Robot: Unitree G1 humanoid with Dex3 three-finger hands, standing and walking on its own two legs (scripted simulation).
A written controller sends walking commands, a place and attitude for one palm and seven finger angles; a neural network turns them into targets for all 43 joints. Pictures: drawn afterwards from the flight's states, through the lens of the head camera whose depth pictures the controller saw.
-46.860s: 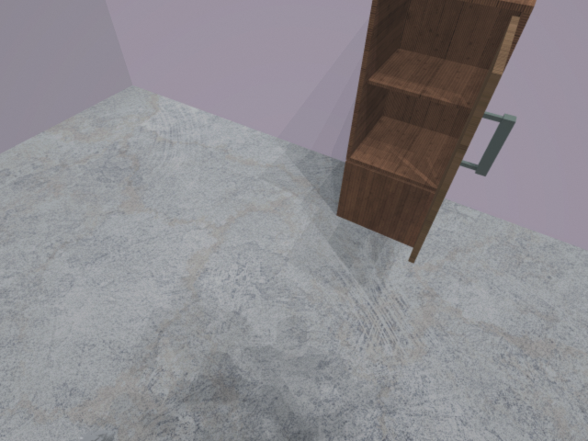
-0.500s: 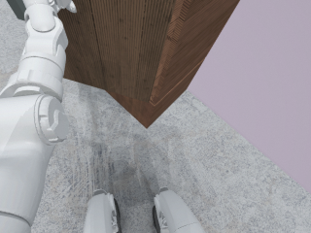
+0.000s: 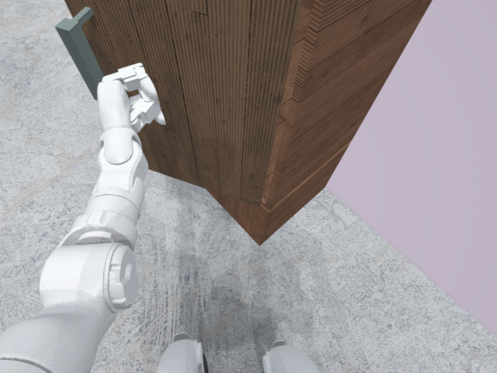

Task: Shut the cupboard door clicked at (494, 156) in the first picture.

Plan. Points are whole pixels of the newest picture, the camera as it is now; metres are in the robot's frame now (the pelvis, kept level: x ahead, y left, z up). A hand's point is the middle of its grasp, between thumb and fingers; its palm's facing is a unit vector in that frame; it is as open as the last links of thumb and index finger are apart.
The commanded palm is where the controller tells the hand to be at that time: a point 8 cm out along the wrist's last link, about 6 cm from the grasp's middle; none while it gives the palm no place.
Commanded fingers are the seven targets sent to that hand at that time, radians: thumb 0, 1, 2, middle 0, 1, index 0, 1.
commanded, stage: pull the fist back off the door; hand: left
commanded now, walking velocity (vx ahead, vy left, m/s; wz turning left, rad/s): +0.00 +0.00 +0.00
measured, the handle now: (94, 57) +0.64 +0.20 +0.09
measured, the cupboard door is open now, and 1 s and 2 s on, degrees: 28 28 28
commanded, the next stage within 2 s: draw the hand back to the body in 0.14 s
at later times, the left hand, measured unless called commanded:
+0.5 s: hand (127, 130) +0.44 +0.12 +0.13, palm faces +0.13 -0.99 -0.02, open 3.1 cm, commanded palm +0.39 +0.17 +0.13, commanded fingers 0.00 0.90 0.90 -1.30 -1.50 -1.30 -1.50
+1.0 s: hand (18, 221) +0.30 +0.20 +0.18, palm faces +0.17 -0.96 -0.22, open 3.2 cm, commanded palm +0.25 +0.25 +0.19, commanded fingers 0.00 0.90 0.90 -0.81 -0.96 -0.81 -0.96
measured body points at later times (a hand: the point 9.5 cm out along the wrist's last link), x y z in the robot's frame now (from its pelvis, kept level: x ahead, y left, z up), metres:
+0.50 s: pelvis -0.01 -0.01 +0.02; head +0.05 -0.03 +0.47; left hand +0.43 +0.18 +0.13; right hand +0.03 -0.26 -0.11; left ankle +0.04 +0.13 -0.67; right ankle -0.04 -0.11 -0.67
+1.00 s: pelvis +0.00 +0.01 +0.07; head -0.01 -0.01 +0.52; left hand +0.28 +0.25 +0.19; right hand +0.19 -0.21 -0.01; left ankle +0.04 +0.13 -0.67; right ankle -0.04 -0.11 -0.67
